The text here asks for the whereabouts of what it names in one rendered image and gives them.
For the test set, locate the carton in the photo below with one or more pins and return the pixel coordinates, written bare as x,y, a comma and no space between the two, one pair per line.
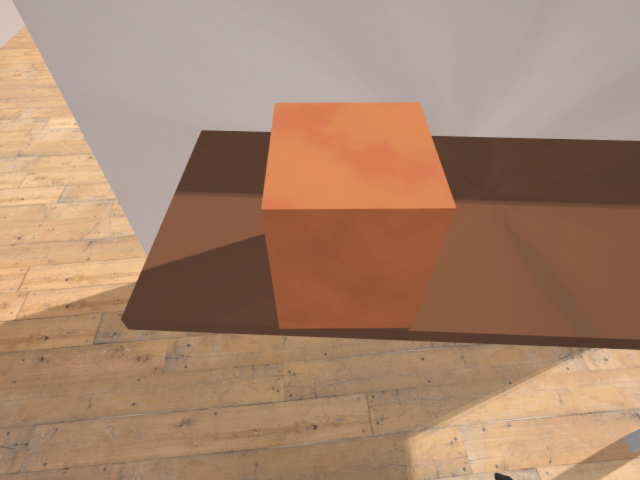
356,208

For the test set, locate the table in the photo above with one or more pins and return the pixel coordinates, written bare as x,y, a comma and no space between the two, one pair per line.
543,248

